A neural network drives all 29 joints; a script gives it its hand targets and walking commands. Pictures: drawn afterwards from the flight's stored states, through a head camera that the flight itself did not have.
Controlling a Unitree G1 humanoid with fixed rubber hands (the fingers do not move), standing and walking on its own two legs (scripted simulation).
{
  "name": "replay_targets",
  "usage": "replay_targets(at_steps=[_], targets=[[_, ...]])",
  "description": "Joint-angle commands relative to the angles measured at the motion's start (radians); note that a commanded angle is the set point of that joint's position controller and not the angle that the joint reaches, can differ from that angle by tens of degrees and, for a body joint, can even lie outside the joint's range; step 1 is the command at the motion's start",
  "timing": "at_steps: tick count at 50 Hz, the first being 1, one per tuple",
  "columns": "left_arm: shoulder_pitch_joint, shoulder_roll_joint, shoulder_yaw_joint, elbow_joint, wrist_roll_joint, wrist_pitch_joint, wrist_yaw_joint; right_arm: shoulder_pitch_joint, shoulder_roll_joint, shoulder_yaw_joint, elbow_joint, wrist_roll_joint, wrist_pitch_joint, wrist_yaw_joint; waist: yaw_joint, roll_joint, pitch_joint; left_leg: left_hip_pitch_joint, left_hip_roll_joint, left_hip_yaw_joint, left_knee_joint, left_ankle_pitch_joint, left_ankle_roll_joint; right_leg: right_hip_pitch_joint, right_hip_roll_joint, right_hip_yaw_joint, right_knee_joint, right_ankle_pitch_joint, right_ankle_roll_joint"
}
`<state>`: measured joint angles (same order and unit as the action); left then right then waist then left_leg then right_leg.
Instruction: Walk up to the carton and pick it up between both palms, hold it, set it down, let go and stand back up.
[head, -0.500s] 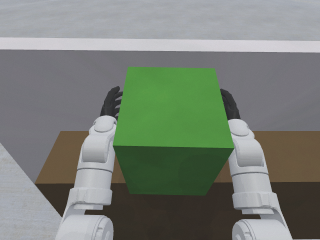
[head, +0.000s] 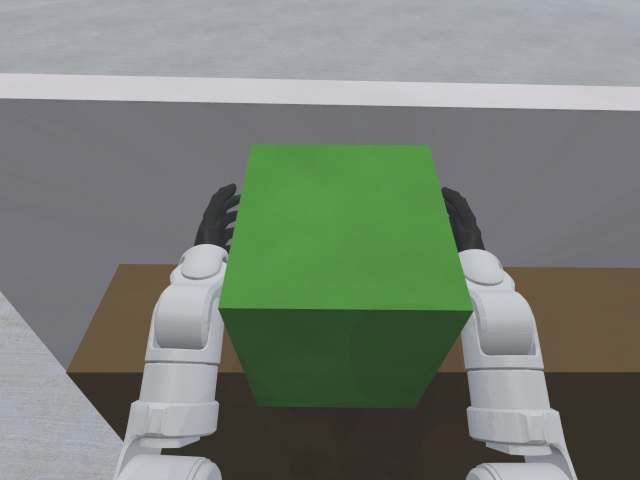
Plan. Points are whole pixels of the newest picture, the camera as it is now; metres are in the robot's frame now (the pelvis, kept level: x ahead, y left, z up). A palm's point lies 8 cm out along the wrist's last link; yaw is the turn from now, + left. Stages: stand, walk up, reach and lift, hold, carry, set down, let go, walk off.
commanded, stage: hold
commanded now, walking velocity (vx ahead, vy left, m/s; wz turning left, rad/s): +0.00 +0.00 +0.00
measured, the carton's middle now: (337, 284) +0.32 +0.00 +0.12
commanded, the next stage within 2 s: none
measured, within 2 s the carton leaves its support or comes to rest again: neither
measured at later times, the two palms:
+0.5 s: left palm (211, 253) +0.34 +0.15 +0.15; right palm (462, 258) +0.34 -0.14 +0.16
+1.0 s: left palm (209, 250) +0.34 +0.15 +0.16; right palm (459, 255) +0.34 -0.14 +0.16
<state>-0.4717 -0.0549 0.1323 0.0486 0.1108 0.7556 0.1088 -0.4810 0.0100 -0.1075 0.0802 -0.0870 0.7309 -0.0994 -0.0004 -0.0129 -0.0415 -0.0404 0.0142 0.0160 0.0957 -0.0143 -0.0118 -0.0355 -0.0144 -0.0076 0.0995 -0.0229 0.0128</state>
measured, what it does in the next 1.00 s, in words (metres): stands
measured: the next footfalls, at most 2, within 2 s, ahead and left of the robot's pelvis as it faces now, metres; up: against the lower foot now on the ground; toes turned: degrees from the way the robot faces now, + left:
none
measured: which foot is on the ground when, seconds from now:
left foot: down 0.00-1.00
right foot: down 0.00-1.00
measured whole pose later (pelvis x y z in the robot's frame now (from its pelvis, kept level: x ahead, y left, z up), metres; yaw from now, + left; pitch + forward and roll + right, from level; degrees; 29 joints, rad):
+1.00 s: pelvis -0.01 +0.00 +0.00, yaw +0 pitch -2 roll +0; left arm -0.50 -0.05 0.15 0.08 0.13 0.73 0.06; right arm -0.50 0.04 -0.14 0.08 -0.11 0.73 -0.10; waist 0.00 -0.02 -0.02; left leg -0.06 0.01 0.01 0.10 0.00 -0.01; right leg -0.05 -0.02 -0.01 0.10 -0.01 0.02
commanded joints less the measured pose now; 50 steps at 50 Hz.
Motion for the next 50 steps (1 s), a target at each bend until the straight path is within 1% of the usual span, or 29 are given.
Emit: replay_targets(at_steps=[1,3,5,6,8,9,11,14,15,17,19,22,24,25,26,28,29,30,32,34,36,37,38,39,42,43,44,46,50], targets=[[-0.459,-0.401,-0.365,-0.067,-0.125,-0.024,-0.15,-0.481,0.439,0.331,-0.118,0.116,-0.029,0.153,0.011,-0.002,-0.222,0.068,-0.06,-0.004,0.01,0.016,-0.023,0.061,0.062,0.001,0.008,0.025,0.01],[-0.487,-0.396,-0.361,-0.094,-0.119,-0.031,-0.156,-0.495,0.457,0.327,-0.114,0.119,-0.033,0.157,0.003,0.023,-0.23,0.06,-0.057,-0.006,0.013,0.027,-0.021,0.066,0.062,0.0,0.02,0.05,0.009],[-0.495,-0.411,-0.367,-0.089,-0.128,-0.042,-0.161,-0.513,0.457,0.332,-0.121,0.119,-0.04,0.159,0.002,0.01,-0.245,0.061,-0.06,-0.004,0.014,0.038,-0.017,0.06,0.063,-0.004,0.024,0.058,0.019],[-0.496,-0.408,-0.377,-0.103,-0.134,-0.048,-0.163,-0.51,0.463,0.346,-0.125,0.119,-0.042,0.157,0.004,-0.017,-0.259,0.073,-0.061,-0.008,0.021,0.045,-0.012,0.054,0.062,-0.001,0.025,0.069,0.024],[-0.518,-0.42,-0.395,-0.141,-0.141,-0.056,-0.162,-0.508,0.48,0.363,-0.149,0.122,-0.049,0.156,-0.002,-0.018,-0.299,0.084,-0.064,-0.012,0.025,0.075,-0.015,0.069,0.063,-0.007,0.031,0.083,0.025],[-0.538,-0.434,-0.41,-0.15,-0.146,-0.06,-0.164,-0.521,0.49,0.366,-0.156,0.129,-0.054,0.154,-0.001,0.005,-0.332,0.096,-0.067,-0.006,0.033,0.093,-0.018,0.063,0.063,0.003,0.031,0.093,0.023],[-0.549,-0.445,-0.432,-0.17,-0.162,-0.065,-0.168,-0.541,0.497,0.386,-0.183,0.137,-0.061,0.145,-0.008,0.008,-0.361,0.089,-0.061,-0.006,0.035,0.118,-0.021,0.08,0.063,0.005,0.031,0.12,0.024],[-0.528,-0.423,-0.435,-0.16,-0.158,-0.062,-0.167,-0.511,0.489,0.384,-0.185,0.139,-0.053,0.14,-0.005,0.029,-0.35,0.101,-0.06,-0.008,0.025,0.111,-0.024,0.078,0.066,0.004,0.028,0.119,0.026],[-0.518,-0.423,-0.434,-0.154,-0.158,-0.057,-0.169,-0.51,0.483,0.382,-0.183,0.134,-0.047,0.138,-0.009,0.016,-0.324,0.091,-0.057,-0.011,0.022,0.106,-0.022,0.081,0.064,0.005,0.024,0.114,0.023],[-0.49,-0.408,-0.411,-0.117,-0.149,-0.043,-0.169,-0.504,0.476,0.378,-0.186,0.13,-0.038,0.135,0.002,0.024,-0.271,0.084,-0.058,-0.006,0.009,0.069,-0.023,0.078,0.064,-0.002,0.011,0.078,0.023],[-0.477,-0.395,-0.373,-0.078,-0.131,-0.036,-0.169,-0.482,0.466,0.352,-0.132,0.108,-0.026,0.141,0.001,0.006,-0.233,0.07,-0.065,0.001,-0.002,0.02,-0.023,0.063,0.064,-0.01,-0.004,0.035,0.027],[-0.471,-0.394,-0.355,-0.055,-0.112,-0.036,-0.179,-0.469,0.454,0.323,-0.096,0.099,-0.02,0.154,-0.001,0.005,-0.199,0.057,-0.063,-0.006,-0.006,-0.022,-0.02,0.07,0.064,-0.006,-0.008,0.004,0.019],[-0.497,-0.396,-0.353,-0.073,-0.11,-0.041,-0.181,-0.5,0.464,0.328,-0.119,0.102,-0.026,0.157,-0.007,0.004,-0.214,0.053,-0.06,-0.015,-0.004,0.008,-0.017,0.082,0.065,-0.005,0.001,0.033,0.013],[-0.502,-0.407,-0.359,-0.079,-0.116,-0.046,-0.18,-0.52,0.476,0.334,-0.139,0.113,-0.033,0.156,0.001,0.016,-0.232,0.057,-0.065,-0.009,0.003,0.03,-0.015,0.079,0.063,-0.001,0.013,0.055,0.018],[-0.51,-0.412,-0.372,-0.097,-0.128,-0.052,-0.178,-0.522,0.491,0.346,-0.149,0.124,-0.035,0.156,-0.003,-0.004,-0.262,0.071,-0.061,-0.012,0.008,0.04,-0.017,0.083,0.061,0.003,0.015,0.066,0.017],[-0.537,-0.432,-0.386,-0.12,-0.137,-0.061,-0.179,-0.55,0.512,0.36,-0.182,0.139,-0.049,0.155,0.005,0.003,-0.317,0.078,-0.062,-0.013,0.02,0.053,-0.01,0.092,0.062,0.005,0.023,0.079,0.025],[-0.555,-0.427,-0.395,-0.134,-0.141,-0.068,-0.178,-0.554,0.504,0.364,-0.182,0.138,-0.053,0.151,0.005,-0.003,-0.321,0.075,-0.059,-0.019,0.018,0.063,-0.012,0.09,0.062,0.002,0.028,0.091,0.024],[-0.55,-0.428,-0.404,-0.141,-0.136,-0.073,-0.177,-0.55,0.501,0.367,-0.19,0.139,-0.057,0.15,0.005,0.018,-0.331,0.078,-0.065,-0.008,0.02,0.08,-0.013,0.094,0.059,0.008,0.034,0.111,0.028],[-0.537,-0.427,-0.408,-0.137,-0.138,-0.076,-0.175,-0.53,0.511,0.376,-0.181,0.13,-0.058,0.147,0.001,0.001,-0.363,0.109,-0.063,-0.013,0.017,0.092,-0.014,0.104,0.065,0.004,0.025,0.117,0.032],[-0.501,-0.424,-0.404,-0.108,-0.132,-0.069,-0.175,-0.518,0.501,0.376,-0.171,0.131,-0.055,0.142,0.01,0.021,-0.312,0.084,-0.064,-0.006,0.005,0.067,-0.021,0.098,0.06,0.0,0.014,0.087,0.032],[-0.499,-0.419,-0.403,-0.097,-0.14,-0.066,-0.177,-0.499,0.498,0.37,-0.154,0.113,-0.047,0.141,0.001,-0.013,-0.278,0.073,-0.064,-0.003,-0.002,0.026,-0.017,0.069,0.06,-0.008,0.01,0.048,0.031],[-0.517,-0.417,-0.408,-0.114,-0.143,-0.066,-0.178,-0.482,0.49,0.361,-0.133,0.108,-0.043,0.14,-0.002,-0.002,-0.252,0.065,-0.065,-0.003,0.0,0.015,-0.016,0.058,0.062,-0.002,0.008,0.035,0.026],[-0.508,-0.414,-0.401,-0.09,-0.136,-0.064,-0.18,-0.492,0.493,0.355,-0.133,0.11,-0.045,0.14,-0.005,0.008,-0.251,0.063,-0.065,0.0,-0.004,0.003,-0.018,0.066,0.065,-0.005,0.007,0.031,0.024],[-0.507,-0.412,-0.388,-0.082,-0.131,-0.064,-0.179,-0.497,0.498,0.357,-0.133,0.104,-0.044,0.141,-0.001,-0.009,-0.25,0.059,-0.063,-0.003,-0.004,-0.002,-0.014,0.063,0.066,-0.008,0.005,0.019,0.025],[-0.51,-0.413,-0.382,-0.065,-0.128,-0.055,-0.184,-0.525,0.482,0.352,-0.137,0.12,-0.038,0.143,0.0,0.033,-0.23,0.041,-0.07,0.0,-0.003,-0.005,-0.021,0.072,0.063,-0.001,0.003,0.024,0.02],[-0.524,-0.421,-0.381,-0.061,-0.134,-0.058,-0.185,-0.532,0.481,0.347,-0.134,0.112,-0.039,0.142,-0.012,0.01,-0.236,0.059,-0.064,-0.008,0.003,0.008,-0.02,0.064,0.065,-0.003,0.002,0.029,0.016],[-0.542,-0.408,-0.382,-0.088,-0.13,-0.061,-0.184,-0.524,0.486,0.345,-0.129,0.112,-0.04,0.142,-0.004,0.016,-0.229,0.051,-0.065,-0.008,0.002,0.016,-0.018,0.068,0.065,0.0,0.006,0.039,0.016],[-0.563,-0.409,-0.393,-0.113,-0.134,-0.068,-0.183,-0.529,0.51,0.351,-0.127,0.118,-0.042,0.146,-0.007,0.017,-0.284,0.068,-0.066,-0.005,0.002,0.023,-0.016,0.074,0.064,0.0,0.01,0.056,0.023],[-0.564,-0.424,-0.396,-0.11,-0.136,-0.075,-0.181,-0.56,0.515,0.361,-0.172,0.131,-0.054,0.138,0.002,0.014,-0.318,0.056,-0.062,-0.012,0.012,0.047,-0.021,0.079,0.058,0.003,0.02,0.072,0.027]])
